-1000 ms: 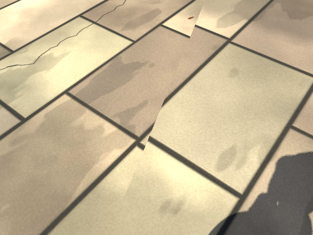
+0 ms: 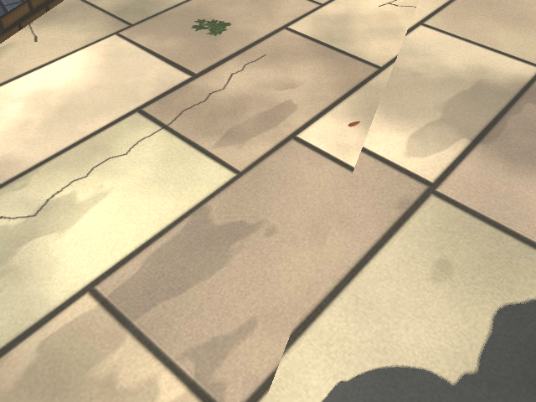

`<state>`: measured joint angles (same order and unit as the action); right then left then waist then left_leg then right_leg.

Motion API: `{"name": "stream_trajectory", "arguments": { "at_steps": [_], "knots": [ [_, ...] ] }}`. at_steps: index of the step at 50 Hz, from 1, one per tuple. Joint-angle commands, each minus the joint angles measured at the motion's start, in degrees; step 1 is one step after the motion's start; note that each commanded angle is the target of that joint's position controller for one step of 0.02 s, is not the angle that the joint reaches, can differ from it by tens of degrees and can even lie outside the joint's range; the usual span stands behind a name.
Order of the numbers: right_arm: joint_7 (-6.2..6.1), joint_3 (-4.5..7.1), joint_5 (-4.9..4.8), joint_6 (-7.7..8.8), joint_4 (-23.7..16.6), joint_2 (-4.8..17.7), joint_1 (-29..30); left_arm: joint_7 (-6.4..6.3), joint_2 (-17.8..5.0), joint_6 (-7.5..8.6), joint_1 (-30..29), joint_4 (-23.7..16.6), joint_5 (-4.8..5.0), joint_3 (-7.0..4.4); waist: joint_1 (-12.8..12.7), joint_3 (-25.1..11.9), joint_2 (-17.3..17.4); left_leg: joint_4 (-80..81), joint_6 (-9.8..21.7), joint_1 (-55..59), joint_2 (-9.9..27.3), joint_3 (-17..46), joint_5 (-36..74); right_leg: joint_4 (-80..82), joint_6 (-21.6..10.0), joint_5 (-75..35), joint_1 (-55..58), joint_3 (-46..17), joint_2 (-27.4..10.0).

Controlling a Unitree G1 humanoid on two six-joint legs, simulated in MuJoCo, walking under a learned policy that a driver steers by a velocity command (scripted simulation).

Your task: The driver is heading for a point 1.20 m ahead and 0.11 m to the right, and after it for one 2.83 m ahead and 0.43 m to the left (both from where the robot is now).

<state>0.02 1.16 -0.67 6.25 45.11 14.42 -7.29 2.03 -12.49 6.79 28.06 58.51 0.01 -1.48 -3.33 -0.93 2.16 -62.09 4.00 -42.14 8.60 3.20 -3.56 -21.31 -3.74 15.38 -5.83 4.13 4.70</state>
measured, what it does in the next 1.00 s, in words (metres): walks ahead: left foot, then right foot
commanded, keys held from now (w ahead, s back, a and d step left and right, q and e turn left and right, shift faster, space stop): w+shift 1.00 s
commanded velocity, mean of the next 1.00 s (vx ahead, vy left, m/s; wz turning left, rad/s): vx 1.00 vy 0.00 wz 0.00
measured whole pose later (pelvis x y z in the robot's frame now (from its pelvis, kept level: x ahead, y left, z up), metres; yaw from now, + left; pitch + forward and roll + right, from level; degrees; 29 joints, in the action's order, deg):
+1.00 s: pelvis +0.81 -0.06 -0.01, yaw +0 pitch +0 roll -2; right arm 1.0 3.7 -0.3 4.9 44.8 14.2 -4.9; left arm -0.4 -12.4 7.5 29.0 54.2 0.7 -2.2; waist -3.8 -0.7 2.2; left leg -47.6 3.6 -40.5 7.2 6.1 4.9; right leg -26.5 -5.8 19.3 -7.9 4.3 6.8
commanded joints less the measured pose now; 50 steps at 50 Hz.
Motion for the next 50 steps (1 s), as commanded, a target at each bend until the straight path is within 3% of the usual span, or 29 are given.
{"name": "stream_trajectory", "arguments": {
  "at_steps": [1, 5, 7, 9, 10, 11, 12, 13, 14, 15, 16, 18, 19, 23, 24, 25, 26, 29, 31, 32, 34, 35, 36, 37, 38, 39, 41, 45, 50],
  "knots": [
    [0.41, -0.03, 1.2, 1.16, -2.33, 0.34, 0.99, -1.31, -7.11, 2.55, -7.44, -6.56, 0.05, -0.73, 3.54, 8.08, -2.24, 15.66, -1.6, 13.62, -2.98, -5.63, 18.28, 14.09, -9.1, -8.84, -20.09, -4.91, -8.32],
    [1.47, 0.77, -1.01, 1.05, -5.98, 1.93, 8.85, -1.84, -8.59, 1.69, -0.08, -4.61, 1.09, -0.91, 0.19, 10.1, -3.34, 28.18, -0.1, 13.22, -5.16, -4.98, 21.85, 12.78, -8.63, -9.34, -7.81, -6.2, -13.6],
    [2.47, 1.53, -1.07, 1.37, -7.62, 3.66, 9.71, -2.49, -9.1, 0.54, 1.28, -4.2, 0.46, -1.05, 0.91, 10.52, -3.66, 31.9, 1.66, 9.74, -6.03, -4.43, 16.62, 7.92, -8.01, -18.53, 2.09, -7.23, -16.36],
    [2.71, 3.66, -1.77, 1.94, -7.93, 7.75, 4.03, -2.06, -10.16, -0.77, 3.06, -3.83, -0.8, -1.26, 4.17, 5.13, -3.6, 33.48, 2.94, 18.05, -11.61, -10.69, 3.98, -4.0, -7.25, -41.58, 7.97, -6.67, -13.99],
    [2.7, 4.71, -1.52, 2.87, -6.99, 8.5, -2.28, -0.87, -5.95, -1.42, 7.39, -1.88, -0.94, 0.21, 6.28, -1.65, -0.81, 30.35, 6.04, 37.47, -12.75, -13.63, 6.07, -19.91, -4.19, -55.48, -0.93, -3.73, -11.78],
    [2.83, 5.65, -0.53, 3.15, -4.3, 8.61, -18.53, -0.54, -5.48, -1.02, 3.82, -2.45, 0.44, 1.03, 15.31, -14.37, -0.63, 28.62, 10.59, 69.46, -4.69, -1.62, 9.96, -43.09, 2.24, -59.94, -24.73, -2.04, -8.68],
    [2.81, 6.66, -1.34, 1.61, 0.61, 10.94, -26.3, -0.47, -5.05, -0.07, 3.56, -3.99, 2.19, 1.77, 16.11, -22.47, 6.32, 36.42, 12.79, 74.98, 7.2, 17.19, -6.33, -59.81, 1.09, -8.67, -32.12, -3.31, -5.68],
    [3.26, 5.74, -0.36, 1.45, 2.28, 8.89, -31.06, -0.53, -6.12, 0.52, -1.82, -6.66, 3.83, 1.45, 15.8, -25.6, 11.92, 41.37, 14.97, 73.3, 10.95, 30.18, -18.0, -66.16, -0.99, 10.24, -33.27, -8.97, -3.04],
    [3.61, 4.1, 0.39, 1.42, 1.44, 4.86, -23.43, -0.45, -8.14, 0.47, -11.17, -11.83, 4.19, 1.24, 13.5, -15.64, 6.41, 44.93, 13.33, 65.03, 10.28, 26.28, -17.39, -62.64, -2.86, 9.94, -38.45, -9.88, -6.36],
    [3.82, 3.25, 0.84, 1.65, 1.22, 1.94, -19.52, -0.39, -7.93, 0.48, -18.3, -14.5, 2.94, 1.28, 12.8, -8.75, 2.38, 46.16, 11.98, 57.75, 8.54, 21.93, -12.28, -59.27, -3.82, 9.3, -40.41, -9.01, -7.75],
    [3.69, 3.17, 1.1, 1.55, 1.53, 2.11, -15.77, -0.35, -5.95, 0.47, -20.16, -15.54, 2.53, 1.46, 10.13, -3.37, -1.36, 47.67, 10.11, 49.74, 6.29, 17.89, -9.81, -56.05, -4.32, 9.05, -39.69, -8.12, -8.95],
    [3.63, 2.81, 1.34, 1.6, 2.01, 1.75, -13.22, 0.26, -1.95, -0.43, -17.94, -16.57, 2.09, 2.0, 5.37, 0.91, -1.41, 50.84, 10.06, 39.41, 5.27, 15.1, -9.21, -53.88, -3.66, 7.68, -38.02, -7.62, -10.55],
    [3.35, 2.85, 0.67, 1.43, 2.2, 2.53, -12.21, 0.5, -1.5, -1.01, -16.07, -16.77, 2.22, 2.08, 2.95, 2.16, -1.44, 53.16, 10.46, 36.84, 5.97, 15.18, -11.02, -52.57, -3.05, 5.63, -39.14, -7.87, -11.68],
    [1.61, 2.99, 0.09, 1.55, 2.76, 4.53, -11.54, 0.02, -4.84, -1.47, -21.04, -19.25, 0.34, 1.4, 1.57, 7.07, -0.76, 58.52, 8.22, 28.27, 3.22, 6.47, -6.65, -40.96, -0.23, -13.67, -40.19, -5.71, -12.25],
    [1.28, 2.73, 0.41, 1.55, 3.51, 3.39, -13.46, -0.12, -5.17, -1.36, -24.37, -19.6, 0.11, 0.99, 2.89, 6.69, -1.97, 59.66, 7.1, 27.35, 1.09, 2.98, -4.76, -37.17, -0.2, -19.08, -37.62, -2.81, -10.42],
    [1.16, 3.35, -0.01, 2.12, 4.2, 5.94, -14.15, 0.39, -4.74, -0.51, -25.46, -21.21, -0.12, 1.28, 2.08, 6.74, 1.26, 61.42, 6.19, 22.71, 1.17, 1.59, -4.89, -29.33, -1.05, -24.86, -29.13, -2.43, -9.69],
    [0.92, 3.45, -0.44, 2.35, 5.08, 6.01, -15.83, 0.45, -4.93, -0.36, -28.4, -21.26, 0.27, 0.97, 3.79, 7.68, 0.89, 62.94, 6.14, 24.39, 0.72, -0.3, -4.96, -25.24, -0.7, -26.83, -27.12, -1.64, -9.57],
    [1.11, 3.83, -1.0, 1.87, 7.47, 7.13, -20.27, 0.98, -6.61, 0.46, -32.35, -23.42, 1.4, 0.05, 4.31, 8.24, 1.95, 63.43, 4.43, 35.67, 2.14, -2.09, -2.21, -13.26, -1.75, -26.2, -24.47, -0.02, -6.73],
    [1.39, 4.13, -0.44, 0.8, 7.99, 8.35, -20.31, 1.07, -7.98, 0.5, -30.76, -23.37, 1.66, -0.77, 2.9, 6.3, 3.32, 57.19, 3.71, 44.62, 2.41, -3.69, 6.46, -9.35, -2.72, -23.0, -23.15, 0.25, -5.64],
    [1.69, 4.42, 0.36, 0.08, 8.07, 9.46, -19.35, 0.84, -9.44, 0.41, -26.26, -22.08, 1.79, -1.62, 0.37, 3.54, 4.27, 50.79, 3.5, 46.86, 2.47, -4.15, 14.32, -9.68, -3.42, -20.63, -18.84, 0.34, -4.77],
    [1.88, 4.83, 1.49, -1.12, 6.63, 10.19, -14.19, -0.91, -12.86, -0.94, -5.71, -15.93, 1.57, -3.95, -10.58, -4.78, 4.87, 25.35, 2.41, 41.72, -0.01, -4.52, 29.84, -11.52, -5.77, -10.39, -0.14, -0.07, -3.12],
    [1.89, 3.53, 1.96, -0.68, 3.96, 4.96, -12.56, -1.68, -15.16, -1.7, 3.97, -12.0, 0.71, -4.01, -11.49, -8.79, -6.92, 1.66, 1.8, 25.5, -4.96, -1.8, -6.76, -14.61, -7.25, -5.17, 15.8, -10.17, -11.36],
    [2.62, 1.27, -2.22, 1.14, 2.34, -3.86, -23.61, -0.78, -15.84, -0.76, -2.57, -13.91, -1.18, -3.88, -0.11, -13.46, -22.36, -5.52, 0.72, 6.5, -11.01, 4.08, -20.78, -0.89, -15.85, 23.74, 23.36, -35.05, -18.36],
    [1.91, 2.61, -4.06, 2.11, 2.5, 3.43, -19.4, -0.73, -12.13, -0.66, -7.93, -15.18, -0.32, -3.98, -1.0, -8.6, -16.81, -6.04, 1.96, 2.34, -8.35, 3.09, -15.53, 7.36, -15.64, 31.3, 17.07, -40.73, -19.74],
    [1.33, 3.35, -4.28, 2.38, 0.67, 6.87, -13.28, -0.46, -9.93, -0.07, -9.38, -15.64, -0.51, -3.33, -0.95, -5.16, -11.64, -6.48, 2.73, 1.93, -6.4, 3.55, -12.78, 7.06, -14.25, 24.84, 11.29, -38.41, -19.82],
    [0.67, 3.58, -2.72, 2.16, 0.52, 6.55, -11.04, 0.05, -8.81, 1.01, -9.64, -14.85, -0.87, -3.0, 0.73, -5.08, -3.49, -6.35, 3.75, 6.09, -4.08, 5.78, -10.02, 6.23, -11.68, 19.09, 4.65, -36.45, -18.84],
    [0.29, 3.49, -0.67, 0.61, -0.11, 4.48, -10.39, 0.08, -8.04, 2.2, -10.9, -12.97, -1.0, -2.89, 4.71, -3.3, -3.26, -2.96, 3.01, 10.18, -0.53, 6.95, -8.09, 6.0, -11.09, 14.3, -6.18, -31.28, -17.44],
    [0.05, 3.28, 0.17, -1.71, -1.24, 3.13, -4.65, -1.72, -7.83, 2.28, -8.09, -10.4, 0.34, -2.63, 5.24, 2.1, -2.77, 5.27, -0.01, 5.84, 1.1, 5.51, -1.51, 9.1, -10.7, 8.45, -11.89, -23.69, -16.27],
    [1.78, 3.25, 0.54, -0.48, -3.87, 3.13, 6.03, -3.42, -6.88, 1.63, 0.8, -7.66, 0.95, -1.62, 1.59, 4.67, -1.76, 19.17, -0.66, -0.94, -1.39, 2.2, 16.83, 6.75, -8.85, -3.65, -5.16, -15.43, -14.18]
  ]
}}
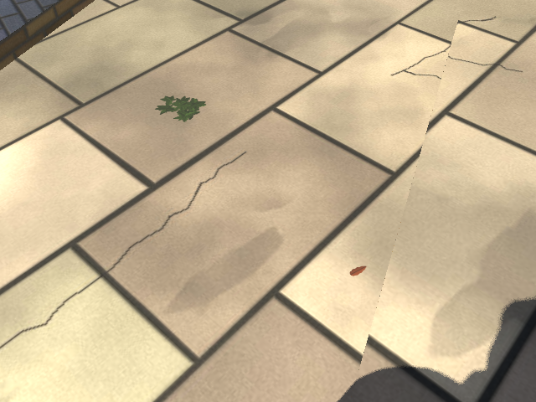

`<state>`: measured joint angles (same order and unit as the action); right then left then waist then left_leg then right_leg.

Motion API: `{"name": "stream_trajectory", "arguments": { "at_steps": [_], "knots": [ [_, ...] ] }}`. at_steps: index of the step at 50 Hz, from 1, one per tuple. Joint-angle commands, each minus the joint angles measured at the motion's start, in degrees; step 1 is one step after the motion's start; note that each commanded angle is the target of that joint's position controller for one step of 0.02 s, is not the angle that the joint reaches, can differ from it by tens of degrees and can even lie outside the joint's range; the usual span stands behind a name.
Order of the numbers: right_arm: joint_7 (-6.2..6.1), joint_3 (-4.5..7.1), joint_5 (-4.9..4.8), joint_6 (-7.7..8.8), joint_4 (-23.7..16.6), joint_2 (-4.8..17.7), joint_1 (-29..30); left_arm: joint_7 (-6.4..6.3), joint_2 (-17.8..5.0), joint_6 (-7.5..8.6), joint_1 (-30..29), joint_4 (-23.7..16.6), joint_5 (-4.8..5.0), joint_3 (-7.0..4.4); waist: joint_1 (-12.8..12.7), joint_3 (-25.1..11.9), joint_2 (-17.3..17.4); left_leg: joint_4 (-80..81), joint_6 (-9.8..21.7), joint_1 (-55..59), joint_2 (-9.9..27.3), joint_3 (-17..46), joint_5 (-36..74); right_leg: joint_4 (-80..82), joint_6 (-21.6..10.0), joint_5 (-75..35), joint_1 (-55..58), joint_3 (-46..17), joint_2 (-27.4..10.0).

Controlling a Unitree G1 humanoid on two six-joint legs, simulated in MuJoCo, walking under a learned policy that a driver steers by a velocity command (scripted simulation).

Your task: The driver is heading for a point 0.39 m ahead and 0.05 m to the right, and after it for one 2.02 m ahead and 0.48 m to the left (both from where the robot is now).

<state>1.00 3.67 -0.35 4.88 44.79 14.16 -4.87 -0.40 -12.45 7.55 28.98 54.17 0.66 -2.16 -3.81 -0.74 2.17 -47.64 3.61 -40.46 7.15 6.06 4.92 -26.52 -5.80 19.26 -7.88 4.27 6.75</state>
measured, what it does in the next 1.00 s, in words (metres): goes down, turning left: left foot 0.12 m lower, then right foot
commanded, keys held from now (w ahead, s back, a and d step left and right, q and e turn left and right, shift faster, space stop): w+shift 0.16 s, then w+e+shift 0.02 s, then q+shift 0.58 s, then shift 0.22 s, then e+shift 0.02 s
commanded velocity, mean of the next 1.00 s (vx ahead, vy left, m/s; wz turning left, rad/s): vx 0.41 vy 0.00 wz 0.48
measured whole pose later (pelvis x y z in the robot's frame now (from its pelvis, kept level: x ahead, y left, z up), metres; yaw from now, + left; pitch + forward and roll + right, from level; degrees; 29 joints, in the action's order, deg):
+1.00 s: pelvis +0.58 +0.02 -0.12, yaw +32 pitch +2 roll +1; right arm -1.4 3.7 0.3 -4.2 36.5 16.5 -11.4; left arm -2.2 -14.2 -0.5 12.0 40.4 -1.0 -3.2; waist -1.8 0.5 1.0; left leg -57.9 -3.0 -29.8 -0.7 2.6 -22.3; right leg -27.7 -1.5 5.3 -24.2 2.8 -2.4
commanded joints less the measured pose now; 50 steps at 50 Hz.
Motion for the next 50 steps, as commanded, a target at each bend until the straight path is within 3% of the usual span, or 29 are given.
{"name": "stream_trajectory", "arguments": {
  "at_steps": [1, 8, 11, 13, 14, 15, 16, 17, 18, 19, 20, 21, 23, 25, 27, 28, 30, 32, 33, 34, 35, 36, 37, 38, 39, 41, 43, 45, 50],
  "knots": [
    [1.42, 0.59, 0.14, 1.15, -4.24, 2.96, 5.73, -1.26, -6.57, 0.66, 1.62, -2.85, 0.13, -0.61, 1.22, 4.95, -2.27, 6.46, -0.11, -2.37, -0.53, -1.69, 11.01, 11.39, -6.36, -8.31, -2.61, -14.4, -15.91],
    [5.06, -0.14, -0.22, 2.52, -9.65, 1.75, 15.29, -2.57, -5.99, -1.94, 8.92, -0.81, 0.28, 0.34, -1.55, 10.87, -3.78, 12.88, 1.88, -8.89, -2.74, -4.98, 12.25, 4.56, -4.02, -18.87, 9.04, -11.03, -17.39],
    [5.83, -0.36, 0.06, 3.62, -10.2, 1.61, 14.15, -2.92, -6.67, -3.33, 6.58, -0.79, 0.0, 0.11, -1.31, 11.79, -4.04, 22.67, 2.1, 1.86, -5.94, -9.91, 17.96, 0.38, -0.49, -29.64, 8.25, -5.84, -14.39],
    [5.23, 0.77, 0.8, 3.56, -7.28, 3.51, 3.72, -2.8, -8.7, -3.42, 5.86, -0.51, -0.25, -0.12, 1.85, 4.34, -7.0, 22.48, 1.77, 15.13, -9.57, -11.62, 20.3, -14.06, 1.63, -46.4, 11.28, -4.68, -13.28],
    [4.73, 1.9, 0.37, 3.08, -3.84, 5.97, -6.34, -2.53, -9.24, -3.33, 3.49, -0.83, -1.03, 0.05, 6.14, -0.07, -8.77, 22.88, 2.5, 24.41, -8.96, -10.63, 21.8, -25.63, 2.06, -52.11, 10.42, -4.69, -13.36],
    [4.4, 2.16, 0.61, 2.85, 0.63, 6.26, -18.74, -2.11, -9.39, -2.79, -2.01, -1.8, -1.01, 0.3, 13.97, -2.56, -4.95, 30.52, 3.86, 36.66, -8.2, -11.37, 32.03, -41.98, 4.54, -56.18, 4.67, -1.42, -11.31],
    [3.92, 1.91, 2.02, 2.22, 6.37, 7.74, -31.01, -1.89, -6.05, -2.03, -6.86, -3.19, -1.83, 0.43, 17.79, -3.44, 7.07, 35.2, 8.39, 54.4, -0.22, -2.67, 48.6, -75.71, 8.86, -1.07, -14.25, 2.26, -2.43],
    [3.39, 1.59, 4.99, 2.68, 6.31, 12.45, -32.68, -0.57, -0.5, -1.08, 6.32, -4.28, -1.03, 2.39, 9.63, -19.57, 19.95, 3.44, 18.78, 88.95, 12.82, 13.48, 79.9, -94.23, 10.85, 30.73, -42.68, -9.53, -1.17],
    [2.43, 2.59, 4.51, 1.44, 4.41, 12.29, -31.86, 0.13, -7.33, 0.8, -0.59, -8.5, 0.11, 1.98, 15.25, -30.54, 10.87, 7.73, 23.7, 94.44, 14.86, 19.22, 75.38, -92.71, 11.83, 25.7, -50.16, -13.57, -3.8],
    [1.6, 2.74, 2.96, 0.43, 2.39, 12.28, -26.49, 0.41, -8.96, 1.45, -5.75, -11.99, 1.33, 1.55, 13.31, -32.14, 2.27, 12.81, 24.97, 91.49, 14.64, 23.42, 53.75, -87.85, 11.23, 20.66, -53.56, -14.01, -6.31],
    [0.71, 2.72, 1.24, -0.89, -0.13, 11.75, -18.1, -0.07, -8.1, 1.83, -9.44, -13.29, 0.07, 1.65, 9.7, -27.39, -9.14, 18.04, 23.04, 75.01, 11.95, 23.21, 37.94, -81.24, 9.85, 15.26, -49.43, -11.51, -9.04],
    [-0.08, 2.01, 0.47, -1.75, -1.81, 11.89, -12.44, -0.71, -7.28, 0.86, -11.07, -14.38, -0.61, 1.22, 5.32, -19.52, -11.68, 22.37, 23.4, 57.26, 12.22, 25.22, 33.84, -81.14, 11.03, 13.18, -47.16, -9.45, -8.65],
    [0.0, 1.31, 1.77, -2.23, -2.12, 11.56, -8.14, -1.59, -6.12, -1.94, -9.65, -15.46, -1.37, 1.13, -0.7, -8.64, -8.51, 26.04, 22.13, 28.47, 12.01, 24.9, 34.35, -80.28, 11.37, 16.34, -41.36, -9.61, -10.88],
    [-0.51, 0.75, 0.51, -1.98, -2.48, 9.47, -6.43, -2.96, -5.45, -2.29, -13.07, -18.77, -1.63, 1.31, -2.22, -3.56, -4.81, 28.35, 16.11, 14.19, 4.77, 16.09, 31.73, -65.55, 9.67, 11.42, -37.87, -9.51, -11.71],
    [-2.22, 1.1, -0.48, -2.16, -3.83, 8.91, -7.0, -3.32, -7.78, -1.2, -19.36, -20.41, -1.98, 0.36, -0.58, -3.59, -4.83, 28.12, 9.2, 5.28, -8.64, 6.02, 20.62, -36.25, 8.64, -14.75, -23.25, -4.46, -7.75],
    [-2.73, 1.25, -0.71, -2.89, -3.88, 8.41, -7.82, -3.22, -5.94, -0.74, -21.06, -20.47, -2.67, 0.45, 0.33, -6.84, -1.7, 25.65, 7.28, 3.3, -10.81, 4.57, 17.26, -28.47, 9.11, -25.46, -13.18, -2.99, -4.38],
    [-3.29, 1.66, -1.72, -4.34, -2.55, 9.58, -12.27, -2.94, -4.28, -1.59, -25.45, -22.87, -0.73, 0.26, 3.07, -6.72, 3.06, 26.78, 5.82, 8.39, -10.65, 8.35, 2.31, -11.38, 12.14, -29.09, -7.89, -4.47, -0.02],
    [-4.03, 2.27, -1.71, -4.73, -3.32, 9.67, -11.23, -2.58, -7.37, -2.68, -26.01, -23.78, 1.1, -1.28, 1.68, -3.99, 7.64, 23.98, 4.72, 17.94, -7.29, 16.8, -7.79, -2.18, 11.93, -25.94, -10.17, -10.45, -2.06],
    [-4.25, 2.48, -1.35, -4.89, -4.4, 8.3, -10.03, -2.39, -8.86, -2.91, -23.21, -22.68, 0.65, -2.25, 0.29, -3.24, 8.43, 19.35, 3.24, 21.61, -7.67, 18.1, -10.26, 1.96, 10.7, -26.25, -10.17, -11.57, -3.61],
    [-4.04, 2.26, -1.08, -5.01, -5.4, 5.73, -11.05, -2.26, -9.61, -2.92, -20.74, -21.41, -0.67, -2.9, 0.67, -3.83, 7.74, 13.43, 1.21, 21.98, -9.8, 17.49, -14.78, 3.79, 9.49, -28.54, -6.47, -10.78, -5.9],
    [-3.63, 1.1, -0.32, -5.13, -6.28, 0.79, -14.01, -2.32, -10.52, -2.71, -16.68, -20.45, -1.89, -3.35, 1.45, -8.2, 2.03, 0.33, -0.96, 15.26, -13.41, 13.38, -33.25, -0.07, 6.34, -41.82, 4.76, -15.92, -15.42],
    [-3.31, 0.15, -0.14, -5.19, -6.62, -3.02, -23.97, -1.96, -10.06, -3.35, -13.41, -20.94, -3.99, -2.88, 5.02, -14.25, -10.91, -19.24, -3.76, 3.32, -18.74, 8.24, -54.37, -3.68, -1.88, -62.45, 16.79, -31.41, -31.72],
    [-2.31, 0.88, -0.77, -5.31, -8.81, 3.65, -29.45, -0.99, -12.21, -3.91, -14.48, -20.76, -2.91, -3.76, 7.59, -21.67, -17.8, -31.19, -5.47, -0.51, -13.58, 7.5, -49.35, 0.76, -8.83, -43.76, 16.92, -47.22, -39.99],
    [-2.3, 2.35, -0.89, -6.29, -9.13, 8.1, -22.79, -1.28, -9.82, -4.13, -18.7, -21.53, -2.11, -3.61, 6.59, -15.2, -15.24, -36.35, -7.41, -5.69, -9.94, 4.0, -41.24, 5.02, -8.79, -21.07, 11.62, -43.97, -34.66],
    [-3.03, 3.11, -0.59, -7.79, -9.73, 10.27, -16.85, -1.63, -6.82, -4.79, -21.11, -21.74, -2.45, -2.62, 5.15, -9.7, -11.43, -37.81, -7.71, -6.21, -8.05, 1.95, -34.59, 7.03, -6.31, -7.74, 3.58, -34.86, -28.97],
    [-3.67, 3.52, -0.16, -9.8, -9.99, 10.35, -14.9, -1.67, -7.19, -5.93, -26.86, -22.3, -2.68, -2.14, 7.01, -3.77, -9.42, -38.75, -8.13, 2.59, -8.05, -0.36, -28.54, 9.61, -4.84, -8.27, -12.64, -23.1, -21.96],
    [-3.38, 2.32, 0.04, -9.34, -10.07, 6.4, -15.32, -1.73, -8.78, -6.22, -26.0, -21.11, -2.69, -2.61, 7.27, -3.65, -9.62, -31.89, -7.88, 7.16, -9.36, -3.22, -25.79, 9.9, -4.06, -9.59, -15.38, -15.1, -17.94],
    [-3.17, 1.26, 0.1, -8.73, -10.64, 4.42, -12.67, -1.82, -8.68, -6.49, -22.57, -19.64, -2.14, -2.66, 5.53, -5.17, -9.21, -22.64, -7.65, 7.64, -9.2, -3.6, -26.37, 9.68, -5.71, -9.68, -11.68, -14.48, -18.59],
    [-1.8, 0.09, 0.9, -8.49, -10.71, 4.08, -10.23, -1.94, -9.58, -7.56, -21.09, -18.15, -1.2, -2.82, 3.99, -7.51, -12.88, -1.23, -5.52, 19.04, -7.42, -5.06, -27.24, 11.14, -6.81, -5.09, -11.68, -15.88, -21.3]
  ]
}}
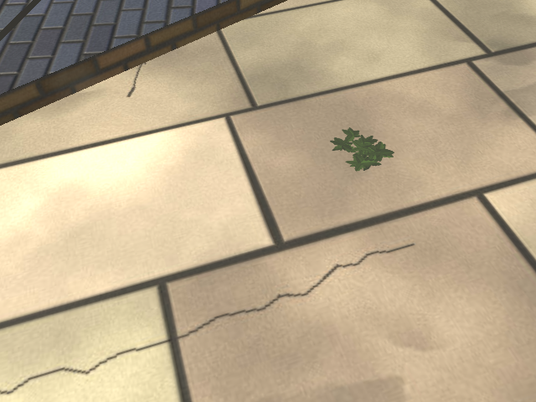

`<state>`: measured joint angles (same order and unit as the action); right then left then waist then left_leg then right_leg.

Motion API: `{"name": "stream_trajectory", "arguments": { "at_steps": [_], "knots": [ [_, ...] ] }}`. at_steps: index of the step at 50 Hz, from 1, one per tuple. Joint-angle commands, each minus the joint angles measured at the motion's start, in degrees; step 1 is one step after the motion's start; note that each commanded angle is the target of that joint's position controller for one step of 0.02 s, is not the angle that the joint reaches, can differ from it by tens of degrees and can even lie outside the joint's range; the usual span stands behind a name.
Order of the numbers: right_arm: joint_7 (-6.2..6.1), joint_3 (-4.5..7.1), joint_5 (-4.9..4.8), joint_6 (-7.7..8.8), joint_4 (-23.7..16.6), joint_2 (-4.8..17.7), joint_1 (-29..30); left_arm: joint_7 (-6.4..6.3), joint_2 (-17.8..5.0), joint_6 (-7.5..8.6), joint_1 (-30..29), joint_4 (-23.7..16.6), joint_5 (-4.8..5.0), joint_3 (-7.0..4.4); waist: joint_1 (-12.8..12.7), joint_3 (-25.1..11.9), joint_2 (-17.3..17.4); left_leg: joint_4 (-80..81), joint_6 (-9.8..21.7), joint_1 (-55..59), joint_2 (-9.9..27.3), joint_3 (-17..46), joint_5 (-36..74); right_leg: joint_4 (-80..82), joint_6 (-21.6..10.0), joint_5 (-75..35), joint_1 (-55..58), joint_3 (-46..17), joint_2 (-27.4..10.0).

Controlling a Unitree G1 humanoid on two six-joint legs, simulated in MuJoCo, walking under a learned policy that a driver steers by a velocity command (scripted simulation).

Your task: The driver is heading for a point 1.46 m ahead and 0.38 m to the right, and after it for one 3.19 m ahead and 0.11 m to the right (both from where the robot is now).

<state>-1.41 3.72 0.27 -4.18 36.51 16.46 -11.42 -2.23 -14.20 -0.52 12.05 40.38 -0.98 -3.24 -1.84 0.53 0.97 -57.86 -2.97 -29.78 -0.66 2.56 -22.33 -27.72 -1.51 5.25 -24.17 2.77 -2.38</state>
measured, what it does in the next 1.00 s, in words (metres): walks ahead, turning right: left foot, then right foot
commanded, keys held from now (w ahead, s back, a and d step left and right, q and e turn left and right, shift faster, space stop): e+shift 0.52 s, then w+e+shift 0.06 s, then w+shift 0.10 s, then w+q+shift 0.32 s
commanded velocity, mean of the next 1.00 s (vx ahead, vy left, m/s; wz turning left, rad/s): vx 0.28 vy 0.00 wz -0.33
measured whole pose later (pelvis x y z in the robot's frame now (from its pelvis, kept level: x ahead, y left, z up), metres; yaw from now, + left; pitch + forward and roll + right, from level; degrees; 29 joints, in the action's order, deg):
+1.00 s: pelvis +0.21 -0.06 +0.00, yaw -23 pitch +4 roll -1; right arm 2.8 3.8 -2.0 3.5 38.4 16.4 -12.7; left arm 0.2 -16.4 4.9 20.4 43.5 0.5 -4.1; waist -2.1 -3.9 0.0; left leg -44.2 1.7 -40.5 4.0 0.2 -3.4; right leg -15.1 1.3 22.9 3.8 2.5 -1.5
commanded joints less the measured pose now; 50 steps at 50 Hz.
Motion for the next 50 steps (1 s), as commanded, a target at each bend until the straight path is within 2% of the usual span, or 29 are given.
{"name": "stream_trajectory", "arguments": {
  "at_steps": [1, 3, 4, 5, 6, 7, 8, 10, 12, 14, 16, 17, 19, 22, 23, 24, 25, 26, 27, 28, 29, 30, 31, 33, 34, 36, 39, 44, 50],
  "knots": [
    [0.96, -0.06, 0.39, 0.65, -1.54, 1.08, -4.74, 0.19, -6.69, 0.23, -2.8, -3.45, 0.59, -1.27, 1.98, -7.99, -12.36, 15.06, 1.88, 12.39, 0.2, -2.11, 0.63, 12.46, -10.37, 11.7, 3.03, -14.28, -11.29],
    [1.64, 0.15, 0.46, 0.86, 0.87, 0.15, -8.4, 0.72, -5.91, -0.54, 0.51, -1.53, 1.38, -1.04, 3.49, -4.63, -11.54, 29.38, 4.61, 22.35, -2.45, -5.46, 7.38, 11.51, -6.84, 20.17, -2.92, -13.03, -7.99],
    [1.61, 0.69, 0.8, 1.0, 0.55, 2.27, -9.14, 1.15, -6.84, -0.46, 2.39, -1.09, 1.61, -1.32, 3.67, -3.08, -10.68, 31.41, 6.32, 26.99, -0.81, -3.75, 7.39, 10.06, -3.66, 21.52, -7.41, -13.1, -6.53],
    [1.15, 1.6, 1.57, 1.06, 0.17, 6.05, -11.77, 1.77, -5.23, -0.04, 0.47, -2.47, 1.33, -1.01, 4.69, -2.75, -2.32, 35.03, 9.13, 31.16, 8.74, 6.62, 5.45, -0.71, 0.05, 21.96, -14.19, -10.04, -2.62],
    [1.15, 3.2, 2.76, 0.62, 1.57, 11.44, -9.65, 2.04, -2.98, 1.31, -2.18, -5.75, 2.6, -0.63, 3.28, -2.3, 14.68, 39.96, 15.71, 22.94, 20.67, 17.4, 4.99, -10.21, 1.76, 23.16, -18.18, -2.07, 3.28],
    [0.8, 3.41, 3.37, 1.53, -0.43, 10.93, -6.74, 1.65, -8.2, 1.74, -5.58, -6.1, 2.44, -2.24, 5.45, 0.37, 11.77, 42.87, 18.95, 17.76, 23.05, 18.79, 6.15, -20.5, 3.05, 24.66, -18.1, -4.87, 1.86],
    [0.3, 2.99, 3.37, 2.58, -0.89, 9.16, -4.04, 1.27, -9.74, 1.2, -4.98, -5.38, 2.73, -3.45, 4.06, 0.94, 10.52, 42.87, 18.35, 17.79, 22.15, 16.66, 10.38, -29.15, 3.43, 23.38, -20.34, -6.02, 2.56],
    [-0.56, 1.96, 1.38, 4.2, -2.35, 5.05, 3.21, 0.24, -9.07, -0.92, 1.17, -2.54, 1.79, -4.21, 0.85, -0.07, 9.25, 42.02, 14.78, 18.36, 19.03, 8.27, 19.81, -40.64, 5.15, 18.88, -21.12, -7.77, 2.01],
    [-1.16, 1.57, 0.77, 4.57, -2.42, 3.31, 6.01, 0.12, -7.14, -2.12, 2.39, -2.61, 1.63, -3.92, -0.42, -0.79, 6.44, 40.82, 12.86, 17.99, 16.81, 0.67, 25.3, -43.7, 6.39, 13.96, -19.62, -5.61, 0.86],
    [-1.79, 1.9, 0.44, 4.09, -1.38, 3.42, 4.31, 1.0, -4.64, -2.38, -1.06, -4.46, 1.8, -2.87, 1.52, -1.42, 5.35, 39.56, 11.98, 20.48, 15.58, -3.84, 23.56, -35.67, 6.71, 8.91, -18.61, -2.94, -0.84],
    [-2.24, 2.57, 0.5, 3.38, -0.26, 5.23, 1.61, 2.69, -1.99, -2.0, -4.87, -6.65, 2.01, -1.47, 3.85, -2.35, 6.63, 38.19, 12.1, 22.06, 16.45, -5.92, 22.7, -26.25, 5.86, 8.83, -15.13, -1.0, -1.63],
    [-2.11, 2.99, 0.48, 3.21, 0.23, 6.39, 0.36, 3.6, -1.79, -1.87, -6.05, -7.66, 2.15, -1.24, 4.64, -2.8, 7.61, 37.86, 12.39, 22.18, 17.55, -6.09, 22.47, -23.21, 5.14, 10.78, -13.08, -0.08, -1.61],
    [-1.63, 3.69, 0.06, 3.29, 0.75, 8.13, -0.1, 4.65, -3.6, -1.7, -5.46, -8.53, 2.35, -1.71, 4.37, -3.86, 7.87, 36.36, 12.56, 22.86, 19.98, -5.73, 24.7, -19.64, 3.57, 14.98, -9.2, 1.59, -0.91],
    [-1.08, 4.06, -1.35, 3.05, 0.91, 8.26, 1.35, 4.49, -4.98, -1.38, -2.32, -7.91, 2.7, -2.81, 2.21, -4.34, 6.8, 29.75, 9.13, 22.18, 21.05, -8.24, 23.94, -9.38, 0.56, 11.53, -1.53, 4.63, 2.03],
    [-0.72, 3.99, -1.33, 3.12, 1.74, 7.3, -0.61, 3.78, -6.32, -1.26, 0.11, -7.0, 2.62, -3.75, 1.32, -5.07, 3.84, 23.81, 6.49, 18.73, 19.39, -10.83, 21.97, -4.95, -1.09, 6.95, 5.34, 3.69, 3.51],
    [-0.35, 3.63, -0.37, 3.36, 1.62, 5.42, -1.94, 2.7, -11.6, -1.11, 5.36, -6.13, 2.66, -5.91, -0.65, -7.81, -5.02, 9.18, 1.86, 8.71, 14.85, -15.03, 16.93, -1.1, -4.71, -9.27, 18.39, -5.65, -0.2],
    [-0.1, 1.8, 2.65, 4.02, -3.61, 0.23, 1.41, 2.28, -20.7, -0.65, 7.53, -7.61, 1.74, -7.65, 0.72, -9.49, -22.59, -13.05, -3.94, -14.29, 4.58, -13.23, -18.56, -1.1, -15.64, -33.61, 31.54, -34.24, -15.58],
    [0.02, 2.1, 1.35, 4.87, -5.03, 2.86, 7.47, 3.28, -19.07, 0.35, 9.43, -8.25, -0.32, -7.2, -4.58, -18.51, -14.55, -21.69, -3.87, -20.0, 1.01, 1.33, -19.34, 3.47, -22.7, -26.08, 33.77, -41.64, -19.56],
    [0.23, 2.44, -0.3, 5.57, -5.91, 4.32, 9.49, 3.43, -16.72, 1.23, 10.59, -6.73, 0.46, -6.59, -4.54, -16.4, -9.16, -22.87, -2.0, -22.87, 2.25, 3.72, -13.62, 5.69, -20.47, -5.26, 33.82, -38.12, -16.53],
    [0.3, 2.62, -0.45, 6.29, -5.48, 4.36, 9.13, 3.03, -13.55, 1.5, 9.76, -5.71, 2.79, -5.69, -3.26, -12.05, -6.82, -20.14, -0.21, -25.83, 3.69, 4.36, -7.9, 8.03, -17.05, 18.18, 30.85, -36.87, -13.66],
    [0.27, 3.23, -0.24, 6.65, -5.03, 5.87, 8.76, 2.73, -11.33, 1.12, 6.69, -6.37, 3.93, -4.63, -1.71, -7.96, -5.24, -15.91, 0.82, -25.18, 4.46, 4.71, -3.29, 11.03, -15.17, 32.24, 25.1, -36.89, -12.63],
    [0.48, 3.75, -0.17, 6.63, -4.8, 6.83, 7.05, 2.16, -10.47, 0.85, 2.69, -7.4, 3.64, -3.86, 0.98, -5.16, -7.21, -11.59, 1.12, -22.09, 4.74, 4.34, 1.02, 13.49, -14.02, 37.52, 18.87, -35.35, -11.64],
    [0.82, 3.86, -0.11, 6.9, -4.12, 6.61, 5.59, 1.55, -10.3, 0.98, 0.82, -8.26, 2.57, -3.51, 2.14, -3.89, -8.84, -9.61, 0.85, -19.75, 4.35, 3.19, 4.98, 14.88, -13.32, 37.28, 15.53, -33.52, -10.46],
    [1.21, 3.31, 0.57, 7.84, -2.03, 4.57, 3.57, 0.59, -9.85, 1.92, 1.13, -7.71, 1.1, -3.06, 2.35, -3.53, -7.0, -4.91, -0.17, -16.65, 4.17, 1.23, 12.97, 14.9, -12.08, 29.92, 12.54, -27.87, -8.54],
    [1.3, 2.86, 0.65, 8.2, -1.56, 3.46, 3.71, 0.34, -9.92, 2.37, 2.46, -6.79, 1.06, -3.01, 1.94, -3.28, -6.53, -1.57, -0.67, -15.19, 4.08, 0.62, 15.95, 14.75, -11.61, 26.98, 11.49, -25.82, -7.8],
    [1.55, 2.08, 0.14, 8.32, -0.74, 2.28, 3.64, 0.34, -10.25, 3.2, 3.91, -5.47, 1.07, -2.85, 1.12, -2.87, -8.6, 4.4, -1.15, -13.02, 4.29, -0.65, 20.68, 15.06, -10.66, 23.44, 11.04, -21.21, -7.43],
    [1.59, 1.69, -1.15, 8.34, -1.13, 3.2, 5.83, 0.96, -11.29, 4.63, 5.79, -4.13, 1.19, -2.91, -0.86, -0.4, -10.23, 10.1, -0.9, -12.46, 4.97, -0.94, 23.94, 17.18, -10.4, 23.34, 11.54, -19.27, -9.77],
    [2.78, 1.04, -2.41, 8.9, -3.12, 3.58, 8.54, 1.7, -11.27, 5.96, 9.02, -0.98, 1.32, -3.1, -2.92, 4.92, -8.12, 13.17, 2.14, -21.7, 6.01, 1.21, 21.29, 19.69, -9.94, 20.17, 21.92, -15.76, -15.31],
    [5.14, -0.36, -2.36, 8.84, -5.45, 2.18, 9.75, 2.46, -11.1, 5.68, 8.72, 1.72, 1.63, -3.49, -2.58, 6.82, -5.93, 13.78, 6.66, -22.4, 7.15, -2.17, 16.22, 19.31, -7.01, 8.33, 29.62, -4.55, -15.94]
  ]
}}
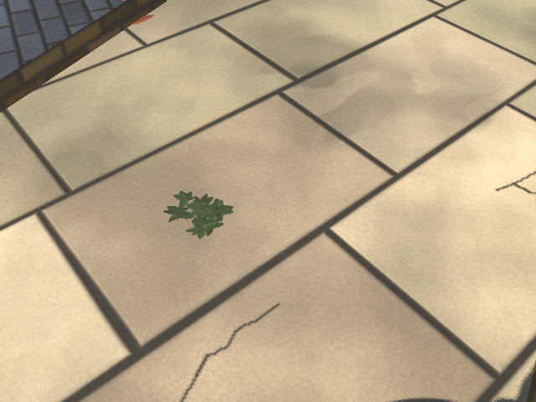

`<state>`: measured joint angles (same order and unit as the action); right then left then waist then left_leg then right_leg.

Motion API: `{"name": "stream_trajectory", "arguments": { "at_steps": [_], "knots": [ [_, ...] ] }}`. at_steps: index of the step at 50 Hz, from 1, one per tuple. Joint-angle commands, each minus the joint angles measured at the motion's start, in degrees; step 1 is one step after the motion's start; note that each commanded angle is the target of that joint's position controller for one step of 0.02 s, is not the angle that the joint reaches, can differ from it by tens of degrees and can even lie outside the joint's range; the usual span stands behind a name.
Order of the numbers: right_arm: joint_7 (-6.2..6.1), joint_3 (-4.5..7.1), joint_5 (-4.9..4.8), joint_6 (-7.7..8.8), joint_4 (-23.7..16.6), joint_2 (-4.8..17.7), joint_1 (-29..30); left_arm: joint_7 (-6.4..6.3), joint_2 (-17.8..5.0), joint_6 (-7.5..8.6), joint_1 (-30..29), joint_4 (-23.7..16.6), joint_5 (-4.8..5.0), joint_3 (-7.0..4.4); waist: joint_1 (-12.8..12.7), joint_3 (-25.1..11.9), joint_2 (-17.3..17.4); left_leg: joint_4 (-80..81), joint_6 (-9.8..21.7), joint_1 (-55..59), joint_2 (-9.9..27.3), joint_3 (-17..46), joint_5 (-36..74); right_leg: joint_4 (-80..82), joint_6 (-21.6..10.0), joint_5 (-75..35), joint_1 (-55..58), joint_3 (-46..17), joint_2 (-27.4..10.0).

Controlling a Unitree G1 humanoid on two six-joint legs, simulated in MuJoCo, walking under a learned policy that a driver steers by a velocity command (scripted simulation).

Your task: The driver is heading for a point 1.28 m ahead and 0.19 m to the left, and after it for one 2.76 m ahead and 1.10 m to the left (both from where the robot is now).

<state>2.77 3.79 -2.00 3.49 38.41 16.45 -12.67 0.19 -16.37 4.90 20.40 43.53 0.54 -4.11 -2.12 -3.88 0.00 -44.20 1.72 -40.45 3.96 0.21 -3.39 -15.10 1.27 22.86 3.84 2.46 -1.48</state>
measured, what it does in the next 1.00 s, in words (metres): walks ahead: left foot, then right foot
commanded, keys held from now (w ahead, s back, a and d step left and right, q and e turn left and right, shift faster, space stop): w+q+shift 0.30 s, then w+shift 0.08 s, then w+e+shift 0.62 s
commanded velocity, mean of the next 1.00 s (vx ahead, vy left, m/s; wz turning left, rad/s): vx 0.97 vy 0.00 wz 0.02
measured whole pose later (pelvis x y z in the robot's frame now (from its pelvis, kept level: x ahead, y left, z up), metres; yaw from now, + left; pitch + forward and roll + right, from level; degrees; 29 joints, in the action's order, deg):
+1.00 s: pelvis +0.90 +0.31 -0.02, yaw -1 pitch +1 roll +1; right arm -0.2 0.2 -1.1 9.1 29.5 13.9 4.7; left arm -0.1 -14.8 3.3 31.8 46.6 1.9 -4.2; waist -7.8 0.8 -0.5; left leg -29.8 -2.3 -29.5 -0.2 7.9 -4.5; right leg -34.4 -4.9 31.2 2.9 -18.6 6.3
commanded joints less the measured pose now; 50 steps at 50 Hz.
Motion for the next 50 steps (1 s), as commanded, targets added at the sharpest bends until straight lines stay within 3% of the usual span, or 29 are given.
{"name": "stream_trajectory", "arguments": {
  "at_steps": [1, 3, 4, 5, 6, 7, 8, 9, 10, 13, 17, 19, 22, 25, 27, 28, 29, 30, 31, 32, 33, 34, 35, 38, 41, 44, 47, 49, 50],
  "knots": [
    [1.16, -0.65, -0.11, 1.05, -7.69, 2.11, 10.67, 0.12, -9.54, 0.02, -0.83, -1.39, 0.0, -2.72, -1.74, 11.05, -5.08, 0.61, 3.18, -8.48, 1.74, -1.9, -4.88, 5.76, -9.41, -15.39, 0.72, -1.65, -15.95],
    [0.7, 0.54, -0.16, 0.71, -6.78, 4.93, 3.72, -0.28, -11.97, -0.48, -3.77, -1.84, -0.5, -3.14, 3.16, 5.09, -7.22, -1.37, 6.02, 8.38, -4.26, -8.65, -9.74, -5.39, -7.91, -51.67, -3.08, 4.58, -14.08],
    [0.37, 2.32, -0.37, 0.44, -4.09, 8.04, -7.41, -0.74, -12.42, -0.79, -5.57, -2.18, -0.74, -2.94, 9.76, -1.46, -6.78, -1.32, 7.53, 24.33, -8.74, -11.7, -9.8, -20.1, -6.42, -66.44, -7.88, 8.03, -11.77],
    [-0.29, 4.83, -0.82, -0.01, -0.28, 13.34, -22.84, -1.22, -10.92, 0.04, -6.53, -3.73, -1.01, -2.1, 17.14, -7.94, -1.3, 0.16, 9.66, 48.06, -9.05, -5.9, -8.92, -40.47, -4.16, -61.16, -23.41, 7.02, -9.57],
    [-0.61, 5.46, -1.22, 0.23, 1.25, 20.09, -23.06, -0.2, 0.65, 1.97, -2.06, -6.75, -2.11, 1.25, 9.52, -8.89, 22.13, 13.54, 17.82, 62.0, 4.48, 27.85, -34.33, -66.41, -0.33, 1.41, -47.88, 2.42, 2.51],
    [-0.53, 3.75, -0.47, 1.09, -1.67, 15.45, -23.98, 0.3, -3.99, 4.8, -5.11, -8.05, -0.27, 1.22, 11.12, -18.3, 18.98, 28.3, 21.26, 67.33, 11.4, 54.33, -50.13, -72.76, -2.86, 6.31, -55.62, -10.36, 4.82],
    [-0.69, 3.03, 0.45, 1.69, -1.32, 11.9, -24.07, 0.55, -8.57, 6.16, -11.87, -9.28, 1.8, -0.01, 12.71, -9.7, 11.62, 30.81, 17.92, 64.26, 11.83, 52.65, -45.58, -71.48, -4.81, 0.13, -61.27, -11.73, 2.08],
    [-0.67, 2.81, 1.33, 1.88, -1.71, 11.82, -21.33, 0.27, -6.66, 6.8, -14.33, -10.32, 1.67, 0.82, 10.43, -5.09, 4.25, 29.48, 16.79, 56.04, 10.84, 46.99, -37.63, -67.38, -5.4, -2.86, -59.65, -10.66, -0.07],
    [-0.51, 2.41, 1.75, 1.88, -2.73, 10.73, -16.25, -0.12, -5.32, 7.02, -15.38, -10.02, -0.09, 1.18, 7.27, -0.97, -2.17, 28.58, 15.82, 45.64, 8.71, 40.56, -28.71, -61.47, -5.32, -5.85, -54.77, -10.46, -2.2],
    [-1.05, 1.19, 1.29, 1.76, -5.06, 7.44, -7.76, 0.25, -6.25, 4.51, -11.04, -8.6, -1.37, 0.38, 0.95, 4.14, 1.81, 31.72, 16.58, 31.0, 3.16, 29.98, -19.32, -50.87, -3.06, -9.53, -45.54, -11.06, -3.94],
    [-3.38, -0.01, 0.21, 1.58, -1.27, 4.81, -10.61, 0.62, -2.96, 3.36, -21.59, -11.41, -2.36, 1.54, 3.18, 10.66, 2.01, 32.7, 13.25, 21.11, -3.01, 16.16, 1.32, -30.48, 0.84, -25.45, -40.28, -3.82, -0.47],
    [-3.6, -0.17, 0.35, 1.53, 1.32, 4.29, -14.11, 1.46, -0.11, 3.83, -26.15, -12.61, -2.03, 2.38, 6.22, 10.08, 3.69, 34.81, 11.17, 18.47, -3.43, 14.39, 1.4, -21.56, 0.6, -35.48, -32.6, -1.09, 1.63],
    [-3.37, 0.02, 0.17, 1.94, 4.66, 5.31, -17.61, 2.04, -1.59, 4.22, -31.2, -14.14, -0.01, 1.71, 9.27, 10.98, 5.58, 36.31, 9.77, 28.62, -0.07, 13.85, 3.23, -12.4, -1.63, -40.84, -33.09, -0.37, 2.25],
    [-3.99, 0.02, 1.52, 1.32, 7.49, 6.01, -18.92, 2.94, -4.16, 4.66, -32.21, -15.52, 1.27, 0.47, 8.0, 8.7, 7.53, 29.61, 6.05, 44.93, 2.63, 10.56, 33.97, -9.79, -5.34, -32.33, -36.52, 3.7, 5.45],
    [-4.59, 0.78, 4.37, 0.43, 7.83, 8.83, -17.08, 2.71, -7.86, 3.93, -20.95, -13.44, 2.8, -1.31, 0.84, 0.34, 11.74, 15.36, 4.4, 51.18, 4.7, 8.65, 64.16, -14.76, -7.8, -23.85, -27.31, 5.8, 8.56],
    [-4.64, 1.06, 5.37, -0.05, 6.75, 9.91, -11.69, 2.1, -9.73, 2.85, -7.37, -10.13, 3.46, -1.99, -6.82, -5.22, 11.57, 1.24, 3.47, 47.19, 4.87, 6.0, 72.74, -14.86, -9.47, -25.29, -14.41, 4.99, 7.18],
    [-4.96, 0.93, 6.13, -0.13, 3.67, 10.04, -4.39, 1.39, -10.48, 1.35, 10.35, -5.89, 2.43, -1.77, -14.51, -13.78, 5.22, -21.43, 3.0, 31.39, 3.26, 5.63, 57.5, -21.21, -12.76, -21.72, 9.1, -5.64, -0.44],
    [-4.22, -1.41, 3.22, 0.86, 3.14, 1.13, -14.37, 2.46, -13.2, 2.22, 13.63, -2.84, 1.15, -2.33, -6.95, -22.25, -25.8, -51.45, -5.66, 2.3, -10.55, 7.96, -11.32, -14.33, -27.91, -3.44, 34.09, -43.61, -16.01],
    [-3.35, -1.52, 0.89, 2.95, 1.62, 6.38, -11.78, 2.12, -7.74, 2.02, 11.64, -3.19, 0.88, -1.95, -8.62, -22.78, -17.84, -50.44, -3.21, -5.49, -8.4, 12.99, -19.47, -4.6, -25.7, 12.67, 35.07, -55.38, -15.09],
    [-2.76, -1.4, -1.01, 4.48, -1.29, 7.55, -2.89, 1.25, -6.22, 1.6, 8.72, -4.06, -0.55, -1.37, -8.2, -12.24, -10.73, -47.43, -2.12, -8.69, -5.33, 13.84, -19.49, -3.77, -22.61, 9.04, 27.08, -47.94, -13.49],
    [-2.42, -2.35, 0.46, 5.73, -3.35, 5.98, 2.28, 1.5, -6.07, 1.68, 6.71, -3.73, -1.21, -1.29, -5.24, -3.87, 1.89, -41.23, -0.38, -6.57, -4.6, 11.46, -18.71, -0.79, -20.81, 1.67, 14.43, -43.12, -10.59],
    [-2.28, -2.33, 2.51, 6.3, -3.9, 4.45, 5.82, 1.69, -4.86, 2.02, 3.41, -3.66, -1.02, -0.72, -1.99, 1.81, 7.39, -33.36, 1.18, -2.69, -3.19, 9.77, -16.99, 1.03, -19.19, -6.01, 3.57, -36.97, -6.87],
    [-1.83, -2.54, 2.68, 6.34, -4.12, 2.87, 3.52, 1.41, -4.87, 1.99, 0.67, -4.28, -1.31, -0.51, 1.97, 4.19, 4.34, -29.88, 1.06, -0.05, -2.53, 9.71, -16.06, 2.72, -20.39, -9.06, -2.89, -34.65, -5.08],
    [-2.05, -2.65, 3.41, 5.71, -4.64, 2.74, 3.06, 1.12, -4.01, 1.55, -0.2, -4.01, 1.18, -0.28, 4.74, 7.73, 2.36, -18.91, -1.42, 2.2, -0.47, 7.6, -15.84, 4.9, -21.12, -14.54, -13.76, -30.96, -2.52],
    [-1.85, -3.91, 3.98, 6.18, -9.28, 0.43, 14.73, -0.29, -6.16, 1.21, -0.39, -3.81, 1.92, -1.09, 1.31, 12.26, 0.67, 2.94, -3.9, 14.63, -2.52, 3.1, 0.79, 6.77, -17.56, -15.87, -30.39, -24.0, 1.99],
    [-2.23, -2.24, 2.23, 5.87, -10.35, 2.68, 16.78, -0.54, -7.6, 0.87, 4.47, -2.04, 2.65, -1.82, -1.2, 9.43, -2.98, 11.2, -5.1, 28.88, -4.84, 4.96, 16.21, 5.82, -13.72, -9.1, -32.77, -26.32, 1.07],
    [-3.11, -0.07, 0.56, 5.85, -10.91, 6.23, 16.84, -0.69, -6.12, -0.11, 7.21, -0.8, 2.94, -1.85, -0.26, 7.27, -4.26, 16.61, -4.2, 29.05, -5.47, 6.2, 7.83, -4.15, -10.85, -17.33, -19.8, -28.39, 0.15],
    [-3.69, 2.16, 0.14, 5.85, -8.87, 9.21, 0.86, -0.24, -6.85, -1.07, 4.43, -2.06, 1.13, -1.93, 9.55, -4.45, -5.57, 12.56, -0.9, 46.02, -2.05, 6.72, -0.57, -26.06, -6.89, -32.53, -19.83, -24.98, 1.84],
    [-4.43, 3.16, 0.21, 4.93, -6.92, 12.86, -13.82, -0.13, -1.71, -1.18, 4.31, -4.21, -1.32, -0.23, 14.06, -15.62, 1.3, 8.93, 2.22, 63.81, 8.71, 17.81, -13.8, -46.88, -5.76, -18.08, -29.74, -20.41, 4.76]
  ]
}}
